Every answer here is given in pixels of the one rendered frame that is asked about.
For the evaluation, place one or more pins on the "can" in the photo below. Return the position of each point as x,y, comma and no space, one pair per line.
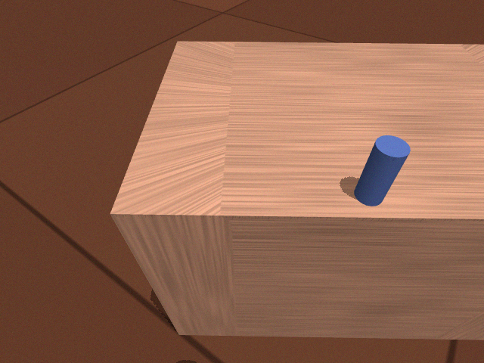
384,163

